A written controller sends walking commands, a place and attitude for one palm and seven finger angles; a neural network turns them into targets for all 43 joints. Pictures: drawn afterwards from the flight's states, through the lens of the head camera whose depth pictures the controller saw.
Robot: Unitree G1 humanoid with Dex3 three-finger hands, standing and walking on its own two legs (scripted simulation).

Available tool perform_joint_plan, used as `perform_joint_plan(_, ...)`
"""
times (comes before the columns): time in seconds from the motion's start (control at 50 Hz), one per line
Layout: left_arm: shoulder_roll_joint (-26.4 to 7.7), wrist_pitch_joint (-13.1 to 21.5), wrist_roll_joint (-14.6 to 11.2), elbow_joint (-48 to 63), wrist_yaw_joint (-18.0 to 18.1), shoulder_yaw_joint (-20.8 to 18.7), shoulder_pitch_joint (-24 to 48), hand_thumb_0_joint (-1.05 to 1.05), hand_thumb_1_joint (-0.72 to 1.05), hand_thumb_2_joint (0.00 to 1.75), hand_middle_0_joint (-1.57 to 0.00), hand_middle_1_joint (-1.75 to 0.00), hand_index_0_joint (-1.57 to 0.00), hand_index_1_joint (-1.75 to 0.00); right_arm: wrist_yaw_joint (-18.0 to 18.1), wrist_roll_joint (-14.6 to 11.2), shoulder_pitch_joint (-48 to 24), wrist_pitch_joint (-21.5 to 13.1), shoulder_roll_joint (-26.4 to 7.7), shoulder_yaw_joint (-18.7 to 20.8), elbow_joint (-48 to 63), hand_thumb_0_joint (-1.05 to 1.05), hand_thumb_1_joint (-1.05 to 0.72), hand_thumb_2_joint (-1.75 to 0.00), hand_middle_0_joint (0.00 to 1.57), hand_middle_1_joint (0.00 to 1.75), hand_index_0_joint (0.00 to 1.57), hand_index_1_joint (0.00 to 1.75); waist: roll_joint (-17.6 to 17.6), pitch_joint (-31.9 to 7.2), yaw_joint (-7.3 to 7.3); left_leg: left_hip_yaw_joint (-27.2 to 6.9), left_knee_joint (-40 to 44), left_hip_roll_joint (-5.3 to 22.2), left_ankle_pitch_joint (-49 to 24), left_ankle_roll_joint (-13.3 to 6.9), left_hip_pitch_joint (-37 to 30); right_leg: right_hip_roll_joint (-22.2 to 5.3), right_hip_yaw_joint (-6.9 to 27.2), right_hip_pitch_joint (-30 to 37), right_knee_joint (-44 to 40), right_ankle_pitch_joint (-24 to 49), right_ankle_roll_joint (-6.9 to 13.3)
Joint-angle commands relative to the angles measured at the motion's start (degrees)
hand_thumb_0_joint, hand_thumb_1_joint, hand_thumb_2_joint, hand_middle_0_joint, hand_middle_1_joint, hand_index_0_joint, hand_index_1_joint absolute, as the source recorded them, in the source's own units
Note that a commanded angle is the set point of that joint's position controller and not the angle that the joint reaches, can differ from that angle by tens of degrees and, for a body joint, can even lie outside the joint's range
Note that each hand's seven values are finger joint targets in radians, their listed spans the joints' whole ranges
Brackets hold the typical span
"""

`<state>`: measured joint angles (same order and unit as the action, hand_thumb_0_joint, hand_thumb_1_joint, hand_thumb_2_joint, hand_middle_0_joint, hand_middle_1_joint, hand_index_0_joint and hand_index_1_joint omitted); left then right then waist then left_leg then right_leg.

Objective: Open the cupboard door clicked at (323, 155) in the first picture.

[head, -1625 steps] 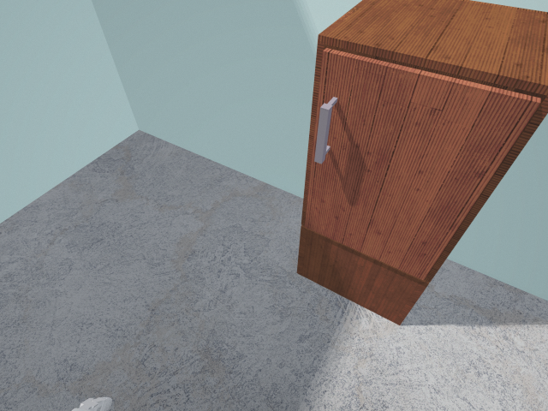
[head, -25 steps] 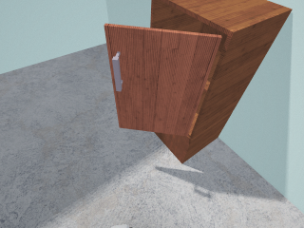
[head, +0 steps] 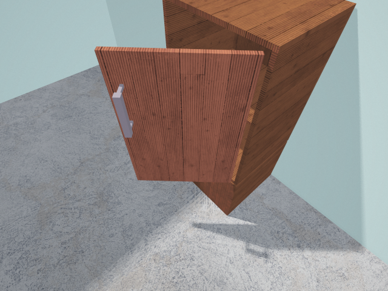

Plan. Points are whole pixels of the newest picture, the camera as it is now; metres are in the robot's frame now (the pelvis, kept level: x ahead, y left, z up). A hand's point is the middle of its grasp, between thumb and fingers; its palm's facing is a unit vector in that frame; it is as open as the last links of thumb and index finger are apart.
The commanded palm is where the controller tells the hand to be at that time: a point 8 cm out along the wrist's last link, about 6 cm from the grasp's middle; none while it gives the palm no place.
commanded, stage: come to a stop and stand still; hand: left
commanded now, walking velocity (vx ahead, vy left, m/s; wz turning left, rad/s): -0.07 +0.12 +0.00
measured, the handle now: (125, 112) +0.56 +0.22 +0.02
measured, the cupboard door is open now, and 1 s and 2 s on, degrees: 47 47 47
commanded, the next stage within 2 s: look again from close up in 0.52 s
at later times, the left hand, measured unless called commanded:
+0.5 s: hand out of the picture +0.02 +0.18 -0.17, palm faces +0.01 -0.98 -0.21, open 7.3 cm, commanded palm none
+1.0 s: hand out of the picture +0.07 +0.18 -0.16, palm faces -0.01 -0.97 -0.24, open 7.3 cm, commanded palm none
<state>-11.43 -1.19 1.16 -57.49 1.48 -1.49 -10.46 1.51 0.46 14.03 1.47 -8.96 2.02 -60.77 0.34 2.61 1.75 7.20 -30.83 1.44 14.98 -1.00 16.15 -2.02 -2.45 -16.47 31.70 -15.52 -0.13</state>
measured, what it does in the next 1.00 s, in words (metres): stands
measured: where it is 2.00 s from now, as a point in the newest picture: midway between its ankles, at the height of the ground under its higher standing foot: outside the picture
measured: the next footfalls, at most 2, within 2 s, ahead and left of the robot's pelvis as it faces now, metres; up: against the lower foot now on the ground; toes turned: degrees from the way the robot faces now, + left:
none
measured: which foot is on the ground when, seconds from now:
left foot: down 0.00-1.00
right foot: down 0.00-1.00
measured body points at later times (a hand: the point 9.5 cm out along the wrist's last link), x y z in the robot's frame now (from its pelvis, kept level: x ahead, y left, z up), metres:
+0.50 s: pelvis +0.01 +0.00 +0.01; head +0.03 +0.01 +0.46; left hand +0.02 +0.23 -0.15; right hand +0.05 -0.23 -0.15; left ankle +0.02 +0.10 -0.73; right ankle +0.01 -0.12 -0.73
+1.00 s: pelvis +0.04 -0.01 +0.01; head +0.05 -0.02 +0.46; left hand +0.08 +0.23 -0.14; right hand +0.07 -0.23 -0.16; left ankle +0.01 +0.10 -0.73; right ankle +0.01 -0.12 -0.73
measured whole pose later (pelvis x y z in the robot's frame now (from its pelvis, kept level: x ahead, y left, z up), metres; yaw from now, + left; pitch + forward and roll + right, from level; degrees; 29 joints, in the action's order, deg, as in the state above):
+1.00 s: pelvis +0.04 -0.01 +0.01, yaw +0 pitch +0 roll +1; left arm -10.3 1.1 0.7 -61.5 2.0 1.3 -13.3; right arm 1.2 0.8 13.3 -1.0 -10.6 -0.8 -62.2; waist -0.6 1.6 0.3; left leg 6.8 -25.6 0.7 16.0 -0.7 9.3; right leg -2.0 -2.4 -10.5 28.3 -17.5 -0.1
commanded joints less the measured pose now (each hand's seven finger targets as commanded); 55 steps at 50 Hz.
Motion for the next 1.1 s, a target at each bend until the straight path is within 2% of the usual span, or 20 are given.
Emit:
perform_joint_plan(0.0,-7.9,0.9,-0.3,2.4,0.7,-1.7,-2.1,0.0,0.9,0.9,-0.2,-0.3,-0.2,-0.3,-0.2,0.1,4.4,0.1,-4.5,1.2,2.1,0.0,-0.9,-0.9,0.2,0.3,0.2,0.3,9.5,-5.0,-0.94,-3.5,-3.6,0.2,2.7,2.3,-1.9,-13.7,11.4,4.0,-9.5,28.8,8.1)
perform_joint_plan(0.04,-7.9,0.8,-0.4,2.5,0.8,-1.9,-0.7,0.0,0.9,0.9,-0.2,-0.3,-0.2,-0.3,-0.2,0.1,4.8,0.1,-4.6,1.1,1.9,0.0,-0.9,-0.9,0.2,0.3,0.2,0.3,8.4,-4.6,-0.86,-4.4,-1.2,0.9,0.2,2.4,-2.9,-13.0,10.7,3.7,-8.9,25.6,8.0)
perform_joint_plan(0.06,-7.6,0.7,-0.4,2.4,0.7,-1.9,-0.3,0.0,0.9,0.9,-0.2,-0.3,-0.2,-0.3,-0.2,0.1,5.0,0.0,-5.0,1.1,1.7,0.0,-0.9,-0.9,0.2,0.3,0.2,0.3,7.2,-4.4,-0.79,-5.1,1.5,1.8,-5.4,2.1,-4.4,-11.5,9.4,2.7,-7.9,22.2,6.7)
perform_joint_plan(0.1,-5.7,0.2,-0.5,2.6,0.7,-1.7,-0.7,0.0,0.9,0.9,-0.2,-0.3,-0.2,-0.3,-0.1,0.6,4.0,-0.6,-6.3,1.0,1.7,0.0,-0.9,-0.9,0.2,0.3,0.2,0.3,-2.5,-2.9,-1.77,-9.6,7.0,6.5,-14.5,0.0,-4.3,-6.0,5.0,1.6,-4.0,13.0,3.1)
perform_joint_plan(0.14,-4.1,-0.3,-0.5,2.1,0.6,-1.4,-1.8,0.0,0.9,0.9,-0.2,-0.3,-0.2,-0.3,0.2,0.6,2.2,-1.1,-8.1,1.0,2.2,0.0,-0.9,-0.9,0.2,0.3,0.2,0.3,-6.1,-1.9,-2.96,-13.1,12.1,9.9,-14.5,-3.0,-0.4,-2.2,1.8,4.5,-1.8,2.5,0.8)
perform_joint_plan(0.18,-3.3,-0.4,-0.3,1.4,0.5,-1.2,-3.2,0.0,0.9,0.9,-0.2,-0.3,-0.2,-0.3,0.3,0.5,1.1,-1.4,-7.8,1.0,2.3,0.0,-0.9,-0.9,0.2,0.3,0.2,0.3,-5.0,-0.8,-3.68,-12.3,13.4,9.3,-7.8,-3.0,1.2,-2.0,2.1,5.6,-3.3,0.4,0.8)
perform_joint_plan(0.24,-3.8,0.2,-0.2,0.5,0.3,-1.1,-3.6,0.0,0.9,0.9,-0.2,-0.3,-0.2,-0.3,0.0,0.4,1.4,-1.5,-7.1,0.8,2.0,0.0,-0.9,-0.9,0.2,0.3,0.2,0.3,-2.4,-1.4,-2.98,-10.4,13.1,6.6,-1.2,-1.3,-0.2,-3.2,4.3,5.3,-7.5,3.1,1.4)
perform_joint_plan(0.28,-3.9,0.7,-0.2,-0.1,0.3,-0.9,-4.0,0.0,0.9,0.9,-0.2,-0.3,-0.2,-0.3,0.0,0.3,2.1,-1.7,-6.2,0.6,1.4,0.0,-0.9,-0.9,0.2,0.3,0.2,0.3,0.6,-1.7,-2.55,-9.2,12.2,5.7,-2.2,-0.7,-2.6,-4.0,5.4,4.6,-9.7,4.5,1.7)
perform_joint_plan(0.36,-3.7,1.4,-0.4,-1.6,0.2,-0.4,-4.6,0.0,0.9,0.9,-0.2,-0.3,-0.2,-0.3,-0.1,0.2,2.9,-2.0,-5.8,0.2,0.1,0.0,-0.9,-0.9,0.2,0.3,0.2,0.3,1.6,-1.3,-1.72,-8.2,12.0,5.1,-4.0,-0.2,-5.7,-4.6,6.3,3.1,-12.0,4.9,1.7)
perform_joint_plan(0.4,-3.4,1.7,-0.4,-2.4,0.3,-0.1,-5.3,0.0,0.9,0.9,-0.2,-0.3,-0.2,-0.3,0.0,0.2,3.0,-2.1,-5.5,0.0,-0.6,0.0,-0.9,-0.9,0.2,0.3,0.2,0.3,0.9,-1.1,-1.61,-7.8,11.9,5.1,-6.4,-0.2,-7.0,-4.6,6.3,3.1,-12.3,6.8,1.7)
perform_joint_plan(0.42,-4.2,2.1,0.3,-3.6,2.6,0.8,-9.2,0.0,0.9,0.9,-0.2,-0.3,-0.2,-0.3,-0.5,-0.4,-1.2,-2.6,-8.8,0.1,3.9,0.0,-0.9,-0.9,0.2,0.3,0.2,0.3,-5.4,2.1,-2.42,-5.4,3.0,6.9,-10.7,1.0,-3.7,-6.4,6.0,1.2,-9.7,11.8,1.3)
perform_joint_plan(0.44,-6.7,2.6,-0.1,-0.8,2.2,0.6,-7.1,0.0,0.9,0.9,-0.2,-0.3,-0.2,-0.3,-0.9,0.3,0.6,-2.2,-5.7,-0.6,4.9,0.0,-0.9,-0.9,0.2,0.3,0.2,0.3,-6.0,-0.3,-1.16,-6.7,5.0,3.9,0.2,0.9,-2.4,-6.6,8.2,0.7,-9.7,-0.9,3.0)
perform_joint_plan(0.46,-6.7,2.7,-0.1,-0.2,1.6,0.7,-6.5,0.0,0.9,0.9,-0.2,-0.3,-0.2,-0.3,-1.1,0.5,2.3,-2.3,-6.2,-0.6,5.5,0.0,-0.9,-0.9,0.2,0.3,0.2,0.3,-5.2,-0.2,-0.51,-7.6,6.5,4.2,3.8,0.4,-1.4,-5.3,7.4,-1.2,-8.9,-7.2,3.5)
perform_joint_plan(0.48,-6.1,2.8,0.2,0.2,1.3,0.7,-6.6,0.0,0.9,0.9,-0.2,-0.3,-0.2,-0.3,-1.2,0.8,2.9,-2.7,-6.0,-0.7,5.9,0.0,-0.9,-0.9,0.2,0.3,0.2,0.3,-7.0,-0.6,-0.79,-8.4,7.1,4.8,1.2,-0.3,-0.9,-4.6,6.0,-0.8,-7.7,-3.7,3.6)
perform_joint_plan(0.56,-4.2,3.1,-0.2,-0.8,0.8,1.6,-8.3,0.0,0.9,0.9,-0.2,-0.3,-0.2,-0.3,-0.7,0.3,3.3,-3.3,-7.5,-1.0,6.5,0.0,-0.9,-0.9,0.2,0.3,0.2,0.3,0.3,-2.4,-1.02,-9.1,7.8,5.5,-5.8,-1.7,-3.7,-3.3,4.9,1.6,-6.2,3.1,2.5)
perform_joint_plan(0.62,-4.3,3.0,-0.3,-1.3,0.8,1.6,-8.5,0.0,0.9,0.9,-0.2,-0.3,-0.2,-0.3,-0.5,0.3,3.2,-3.6,-7.9,-1.2,5.6,0.0,-0.9,-0.9,0.2,0.3,0.2,0.3,0.3,-1.5,-1.28,-8.3,8.0,5.5,-9.8,-1.7,-4.8,-3.5,4.7,2.2,-5.8,6.4,2.3)
perform_joint_plan(0.66,-4.5,2.9,-0.4,-1.6,0.8,1.6,-8.4,0.0,0.9,0.9,-0.2,-0.3,-0.2,-0.3,-0.5,0.3,2.8,-3.4,-8.0,-1.3,5.0,0.0,-0.9,-0.9,0.2,0.3,0.2,0.3,1.7,-0.3,-1.33,-8.0,8.6,5.2,-8.0,-1.5,-4.8,-3.7,5.1,1.9,-6.5,6.1,2.1)
perform_joint_plan(0.8,-5.9,3.2,-0.4,-2.1,0.8,1.3,-7.9,0.0,0.9,0.9,-0.2,-0.3,-0.2,-0.3,-0.3,0.4,2.3,-3.9,-8.0,-1.6,2.4,0.0,-0.9,-0.9,0.2,0.3,0.2,0.3,1.4,-2.4,-1.78,-7.0,8.4,5.0,-13.6,-1.2,-7.3,-4.6,5.1,5.0,-6.4,14.1,2.2)
perform_joint_plan(0.88,-6.2,3.2,-0.4,-2.3,0.9,1.2,-7.0,0.0,0.9,0.9,-0.2,-0.3,-0.2,-0.3,-0.1,0.4,1.8,-3.7,-7.5,-1.6,1.1,0.0,-0.9,-0.9,0.2,0.3,0.2,0.3,1.6,-1.2,-1.96,-6.6,8.7,5.1,-13.9,-1.0,-7.3,-4.8,4.9,5.3,-7.0,16.2,2.3)
perform_joint_plan(1.08,-6.3,2.9,-0.4,-2.8,0.8,0.9,-5.5,0.0,0.9,0.9,-0.2,-0.3,-0.2,-0.3,0.1,0.4,1.4,-3.5,-6.8,-1.6,-1.0,0.0,-0.9,-0.9,0.2,0.3,0.2,0.3,0.2,-1.2,-2.07,-6.2,9.7,5.4,-13.4,-0.6,-8.2,-4.7,5.2,6.2,-8.3,16.4,2.3)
